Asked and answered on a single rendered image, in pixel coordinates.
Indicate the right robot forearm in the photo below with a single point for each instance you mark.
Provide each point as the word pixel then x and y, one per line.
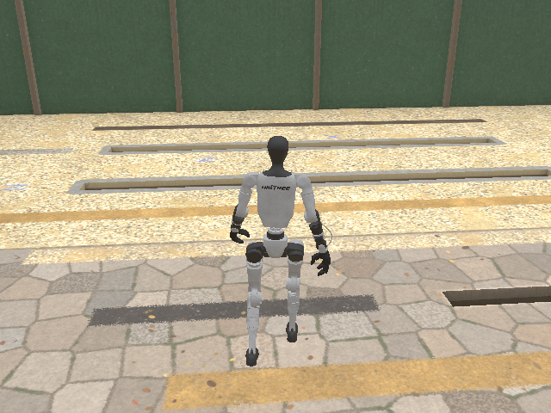
pixel 318 234

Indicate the robot left hand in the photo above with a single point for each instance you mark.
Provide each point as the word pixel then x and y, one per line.
pixel 233 235

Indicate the robot right upper arm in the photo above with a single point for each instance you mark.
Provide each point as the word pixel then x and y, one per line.
pixel 307 195

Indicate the left robot foot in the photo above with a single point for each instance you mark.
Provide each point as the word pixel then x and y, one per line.
pixel 251 359

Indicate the robot left upper arm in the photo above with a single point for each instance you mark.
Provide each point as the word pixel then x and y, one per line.
pixel 245 192

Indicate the robot right hand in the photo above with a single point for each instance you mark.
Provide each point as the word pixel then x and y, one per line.
pixel 324 264

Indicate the left robot forearm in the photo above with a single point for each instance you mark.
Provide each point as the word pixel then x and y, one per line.
pixel 236 221

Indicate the right robot foot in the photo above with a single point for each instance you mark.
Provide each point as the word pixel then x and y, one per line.
pixel 292 335

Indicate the robot foot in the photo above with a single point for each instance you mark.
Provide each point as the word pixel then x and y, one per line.
pixel 251 359
pixel 292 335

